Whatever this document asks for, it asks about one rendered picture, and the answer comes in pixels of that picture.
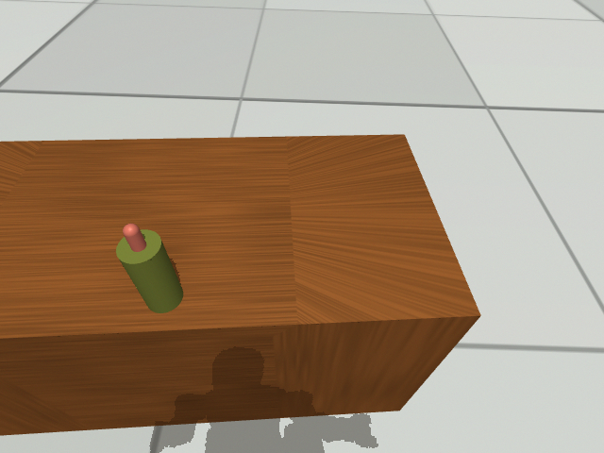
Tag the bottle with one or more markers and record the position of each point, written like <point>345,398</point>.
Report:
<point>146,261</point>

